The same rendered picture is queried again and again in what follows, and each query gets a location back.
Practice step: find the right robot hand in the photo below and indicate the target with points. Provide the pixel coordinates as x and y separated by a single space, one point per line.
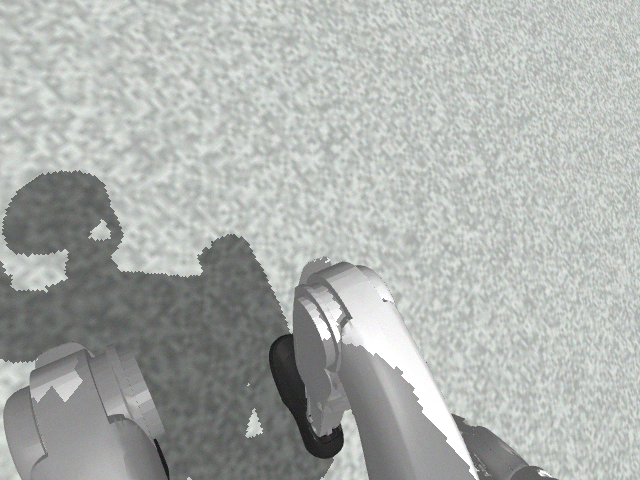
489 454

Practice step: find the right robot foot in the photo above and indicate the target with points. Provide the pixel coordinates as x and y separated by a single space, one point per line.
292 392

